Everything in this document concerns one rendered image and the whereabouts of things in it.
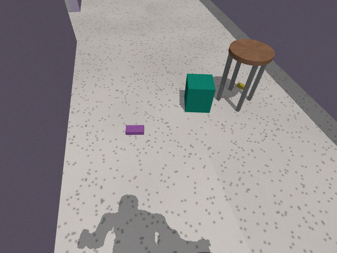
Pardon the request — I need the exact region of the stool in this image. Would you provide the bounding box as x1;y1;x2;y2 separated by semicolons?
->
216;39;275;112

